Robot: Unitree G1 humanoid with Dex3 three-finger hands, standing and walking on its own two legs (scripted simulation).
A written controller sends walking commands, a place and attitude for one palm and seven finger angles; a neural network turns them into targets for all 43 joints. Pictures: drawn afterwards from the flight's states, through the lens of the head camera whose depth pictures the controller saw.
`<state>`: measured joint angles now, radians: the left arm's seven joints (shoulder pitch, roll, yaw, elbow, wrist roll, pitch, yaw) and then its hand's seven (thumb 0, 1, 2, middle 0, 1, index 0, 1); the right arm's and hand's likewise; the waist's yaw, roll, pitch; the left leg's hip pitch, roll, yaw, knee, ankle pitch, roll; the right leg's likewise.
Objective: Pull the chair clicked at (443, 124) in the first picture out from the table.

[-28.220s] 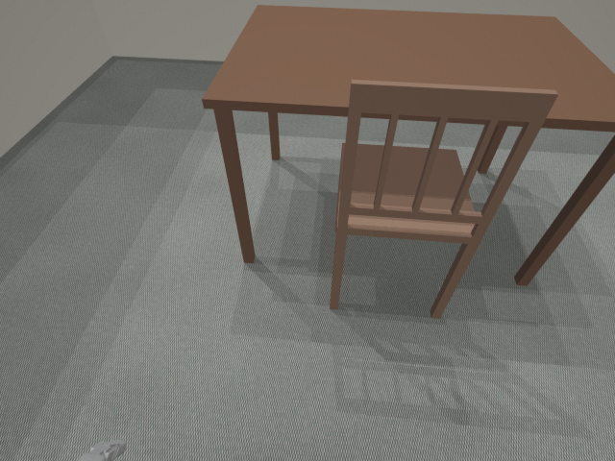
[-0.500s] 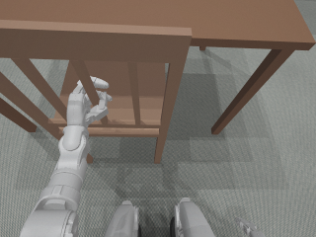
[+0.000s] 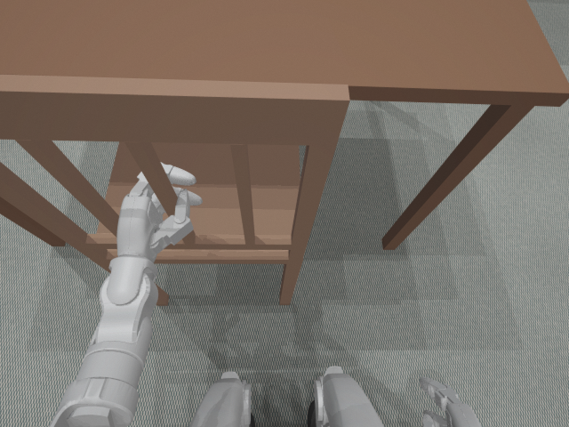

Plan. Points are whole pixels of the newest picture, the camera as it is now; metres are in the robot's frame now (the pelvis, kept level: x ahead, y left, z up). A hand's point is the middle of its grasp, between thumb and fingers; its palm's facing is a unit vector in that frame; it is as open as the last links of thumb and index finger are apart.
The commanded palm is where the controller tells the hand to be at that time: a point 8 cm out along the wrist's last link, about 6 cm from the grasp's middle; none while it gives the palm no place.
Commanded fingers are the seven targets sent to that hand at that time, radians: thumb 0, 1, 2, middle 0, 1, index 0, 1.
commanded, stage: hook a spindle and tug to test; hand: left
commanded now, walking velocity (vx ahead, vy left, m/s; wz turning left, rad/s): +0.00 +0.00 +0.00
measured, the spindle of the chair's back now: (169, 201) +0.42 +0.16 +0.01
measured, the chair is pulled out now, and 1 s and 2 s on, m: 0.01 0.07 0.25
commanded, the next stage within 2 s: step backward, pulling the chair out in 0.06 s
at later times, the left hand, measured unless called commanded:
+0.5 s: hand (184, 219) +0.38 +0.13 +0.03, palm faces -0.04 -0.99 -0.14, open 4.9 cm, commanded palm +0.35 +0.18 +0.03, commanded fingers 0.00 0.90 0.90 -0.50 -1.45 -0.50 -1.45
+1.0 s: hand (193, 255) +0.33 +0.12 +0.03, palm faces -0.02 -0.99 -0.16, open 4.9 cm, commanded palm +0.30 +0.17 +0.03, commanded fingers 0.00 0.90 0.90 -0.50 -1.45 -0.50 -1.45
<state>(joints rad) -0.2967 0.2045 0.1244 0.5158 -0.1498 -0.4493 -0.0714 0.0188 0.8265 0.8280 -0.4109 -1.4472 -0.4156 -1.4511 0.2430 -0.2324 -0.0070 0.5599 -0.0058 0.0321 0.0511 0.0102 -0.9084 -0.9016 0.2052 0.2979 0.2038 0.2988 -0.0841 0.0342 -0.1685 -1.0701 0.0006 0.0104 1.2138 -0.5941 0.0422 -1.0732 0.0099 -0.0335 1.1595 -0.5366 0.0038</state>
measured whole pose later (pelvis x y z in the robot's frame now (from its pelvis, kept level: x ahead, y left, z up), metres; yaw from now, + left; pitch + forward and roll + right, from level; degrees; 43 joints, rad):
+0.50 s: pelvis +0.02 +0.01 +0.09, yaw -1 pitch +13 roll -3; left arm -0.35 0.20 0.03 0.76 -0.05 -0.16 0.07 0.04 0.79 0.82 -0.34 -1.21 -0.48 -1.45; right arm 0.25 -0.22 0.01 0.57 0.05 0.14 -0.10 0.01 -0.91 -0.90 0.21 0.30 0.21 0.30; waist -0.08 0.02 -0.02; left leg -0.50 0.01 0.05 0.65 -0.38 0.05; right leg -0.54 0.01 -0.04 0.64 -0.26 0.01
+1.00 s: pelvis -0.02 +0.00 +0.09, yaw -4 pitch +6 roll -1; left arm -0.33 0.19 0.08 0.84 -0.07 -0.21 0.10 0.04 0.78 0.82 -0.35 -1.16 -0.49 -1.45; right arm 0.21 -0.22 0.00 0.64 0.03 0.11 -0.10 0.01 -0.91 -0.90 0.21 0.30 0.21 0.30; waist -0.09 0.03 0.09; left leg -0.40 0.03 0.10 0.58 -0.30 0.02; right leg -0.42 0.02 -0.04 0.51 -0.20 -0.02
